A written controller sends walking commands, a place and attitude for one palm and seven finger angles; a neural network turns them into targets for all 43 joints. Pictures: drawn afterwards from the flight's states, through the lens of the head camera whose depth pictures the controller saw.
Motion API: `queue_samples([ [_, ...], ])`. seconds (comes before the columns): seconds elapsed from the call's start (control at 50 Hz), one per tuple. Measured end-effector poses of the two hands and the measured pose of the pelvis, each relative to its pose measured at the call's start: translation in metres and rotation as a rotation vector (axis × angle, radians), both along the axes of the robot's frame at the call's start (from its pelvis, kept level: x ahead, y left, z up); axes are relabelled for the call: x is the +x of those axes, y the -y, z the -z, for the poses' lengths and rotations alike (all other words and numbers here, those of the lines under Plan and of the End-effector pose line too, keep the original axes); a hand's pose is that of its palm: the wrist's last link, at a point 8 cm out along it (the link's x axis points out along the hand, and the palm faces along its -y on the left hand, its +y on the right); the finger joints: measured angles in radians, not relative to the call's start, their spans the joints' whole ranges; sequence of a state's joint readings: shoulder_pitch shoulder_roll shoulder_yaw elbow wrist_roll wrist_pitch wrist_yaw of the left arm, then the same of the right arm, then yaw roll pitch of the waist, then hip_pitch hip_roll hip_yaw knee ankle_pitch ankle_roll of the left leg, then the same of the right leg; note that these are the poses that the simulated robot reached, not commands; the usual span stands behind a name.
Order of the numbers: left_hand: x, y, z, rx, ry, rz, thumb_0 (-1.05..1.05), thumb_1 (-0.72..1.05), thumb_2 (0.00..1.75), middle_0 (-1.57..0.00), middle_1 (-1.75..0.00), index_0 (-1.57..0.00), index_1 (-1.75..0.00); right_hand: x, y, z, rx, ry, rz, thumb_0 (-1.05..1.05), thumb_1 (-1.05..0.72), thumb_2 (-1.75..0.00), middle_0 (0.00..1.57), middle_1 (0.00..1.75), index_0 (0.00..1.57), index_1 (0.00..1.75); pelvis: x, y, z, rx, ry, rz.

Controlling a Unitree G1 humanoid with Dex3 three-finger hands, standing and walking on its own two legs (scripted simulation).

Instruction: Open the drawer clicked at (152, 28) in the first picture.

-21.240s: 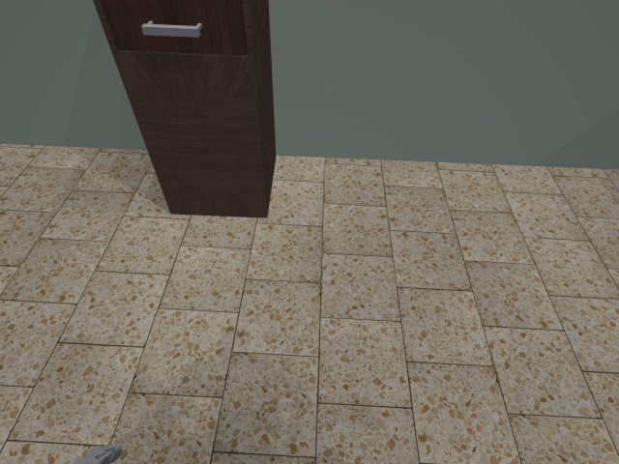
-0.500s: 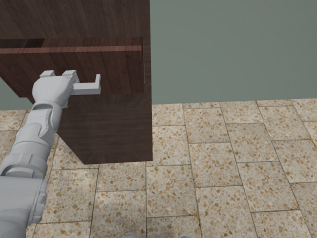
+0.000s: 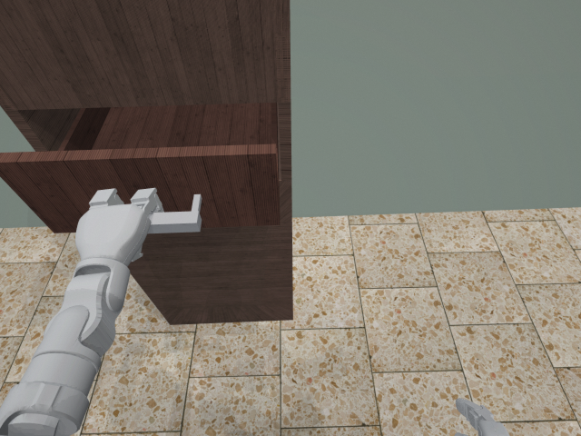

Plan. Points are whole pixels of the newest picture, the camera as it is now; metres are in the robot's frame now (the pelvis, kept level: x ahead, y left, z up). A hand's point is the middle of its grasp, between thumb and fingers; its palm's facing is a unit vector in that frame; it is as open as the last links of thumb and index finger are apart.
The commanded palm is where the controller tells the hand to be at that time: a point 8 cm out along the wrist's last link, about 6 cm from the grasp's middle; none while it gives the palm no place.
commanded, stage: pull the drawer open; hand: left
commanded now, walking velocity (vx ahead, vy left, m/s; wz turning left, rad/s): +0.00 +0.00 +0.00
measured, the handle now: (148, 212) +0.42 +0.23 +0.06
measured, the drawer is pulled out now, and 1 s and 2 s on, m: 0.11 0.18 0.20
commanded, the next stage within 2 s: none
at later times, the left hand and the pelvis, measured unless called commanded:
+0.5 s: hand (120, 292) +0.30 +0.24 +0.03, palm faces +0.02 -0.04 -1.00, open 5.4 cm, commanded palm +0.29 +0.26 +0.08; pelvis +0.01 -0.02 +0.00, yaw +3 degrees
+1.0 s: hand (121, 289) +0.31 +0.24 +0.04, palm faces -0.03 -0.03 -1.00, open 5.5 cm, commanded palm +0.30 +0.25 +0.08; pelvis -0.05 -0.04 -0.01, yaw +4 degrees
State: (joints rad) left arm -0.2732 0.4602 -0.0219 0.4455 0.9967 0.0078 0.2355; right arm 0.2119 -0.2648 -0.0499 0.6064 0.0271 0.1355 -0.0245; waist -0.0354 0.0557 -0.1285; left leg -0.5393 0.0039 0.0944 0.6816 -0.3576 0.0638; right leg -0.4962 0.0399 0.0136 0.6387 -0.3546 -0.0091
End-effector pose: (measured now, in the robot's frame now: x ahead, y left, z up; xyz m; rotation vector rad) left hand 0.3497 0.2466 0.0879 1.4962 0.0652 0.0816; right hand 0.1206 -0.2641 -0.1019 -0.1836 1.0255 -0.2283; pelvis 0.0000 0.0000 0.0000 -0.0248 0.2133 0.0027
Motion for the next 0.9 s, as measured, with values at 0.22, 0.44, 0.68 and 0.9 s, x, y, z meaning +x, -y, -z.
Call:
queue_samples([
  [0.22, -0.038, 0.002, -0.001, -0.019, -0.002, -0.008, 0.04, 0.77, 0.80, -0.26, -1.35, -0.42, -1.35, 0.061, -0.022, -0.010, 0.030, 0.110, -0.124, 0.00, -0.90, -0.90, 0.20, 0.30, 0.20, 0.30, 0.010, 0.004, -0.002, 0.005, 0.027, -0.016],
  [0.44, -0.071, 0.004, 0.000, 0.003, -0.006, -0.009, 0.04, 0.76, 0.80, -0.27, -1.34, -0.42, -1.35, 0.064, -0.022, 0.001, 0.040, 0.071, -0.167, 0.00, -0.90, -0.90, 0.20, 0.30, 0.20, 0.30, 0.014, 0.013, -0.001, 0.013, 0.039, -0.030],
  [0.68, -0.064, 0.006, -0.001, 0.039, -0.021, -0.031, 0.02, 0.75, 0.83, -0.33, -1.33, -0.42, -1.34, 0.032, -0.002, 0.017, 0.009, -0.009, -0.147, 0.00, -0.90, -0.90, 0.20, 0.30, 0.20, 0.30, -0.009, 0.030, 0.002, 0.021, 0.058, -0.071],
  [0.9, -0.064, 0.005, -0.002, 0.035, -0.043, -0.019, 0.01, 0.75, 0.80, -0.32, -1.33, -0.40, -1.34, -0.024, 0.026, 0.017, -0.029, -0.040, -0.095, 0.00, -0.90, -0.90, 0.20, 0.30, 0.20, 0.30, -0.040, 0.042, 0.005, 0.022, 0.069, -0.072],
])
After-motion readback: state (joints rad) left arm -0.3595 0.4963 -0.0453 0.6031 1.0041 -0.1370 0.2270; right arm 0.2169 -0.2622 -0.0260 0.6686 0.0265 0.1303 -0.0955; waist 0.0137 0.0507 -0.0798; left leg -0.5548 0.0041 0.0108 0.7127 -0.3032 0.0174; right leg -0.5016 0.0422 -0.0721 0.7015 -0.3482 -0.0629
